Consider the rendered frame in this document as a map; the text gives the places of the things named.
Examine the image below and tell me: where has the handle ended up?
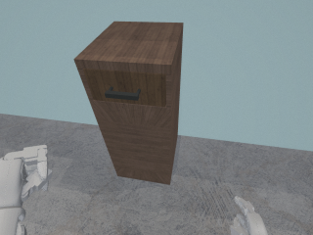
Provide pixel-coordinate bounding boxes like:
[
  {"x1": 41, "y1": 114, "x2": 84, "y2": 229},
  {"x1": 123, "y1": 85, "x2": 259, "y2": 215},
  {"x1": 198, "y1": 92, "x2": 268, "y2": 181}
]
[{"x1": 105, "y1": 86, "x2": 141, "y2": 101}]

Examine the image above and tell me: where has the cabinet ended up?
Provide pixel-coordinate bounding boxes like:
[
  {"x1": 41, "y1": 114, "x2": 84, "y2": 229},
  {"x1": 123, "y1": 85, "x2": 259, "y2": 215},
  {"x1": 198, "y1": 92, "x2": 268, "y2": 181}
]
[{"x1": 74, "y1": 21, "x2": 184, "y2": 185}]

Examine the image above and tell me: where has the robot left hand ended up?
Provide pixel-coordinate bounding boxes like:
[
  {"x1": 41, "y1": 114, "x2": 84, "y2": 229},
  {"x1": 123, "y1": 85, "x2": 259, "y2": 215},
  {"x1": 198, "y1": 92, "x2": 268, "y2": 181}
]
[{"x1": 0, "y1": 145, "x2": 52, "y2": 208}]

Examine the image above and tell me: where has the drawer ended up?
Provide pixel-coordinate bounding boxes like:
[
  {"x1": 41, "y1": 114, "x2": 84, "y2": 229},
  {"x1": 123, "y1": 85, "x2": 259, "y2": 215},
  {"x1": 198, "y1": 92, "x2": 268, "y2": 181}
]
[{"x1": 83, "y1": 69, "x2": 166, "y2": 107}]

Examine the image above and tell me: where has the robot right hand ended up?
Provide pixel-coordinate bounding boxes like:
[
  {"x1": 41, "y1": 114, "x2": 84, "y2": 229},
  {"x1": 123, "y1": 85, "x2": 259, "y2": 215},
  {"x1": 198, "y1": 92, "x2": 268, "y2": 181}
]
[{"x1": 230, "y1": 196, "x2": 268, "y2": 235}]

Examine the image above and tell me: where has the left robot forearm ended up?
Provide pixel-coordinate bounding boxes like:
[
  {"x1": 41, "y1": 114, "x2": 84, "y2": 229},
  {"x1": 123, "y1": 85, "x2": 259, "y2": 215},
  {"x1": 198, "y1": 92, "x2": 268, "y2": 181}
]
[{"x1": 0, "y1": 206, "x2": 27, "y2": 235}]

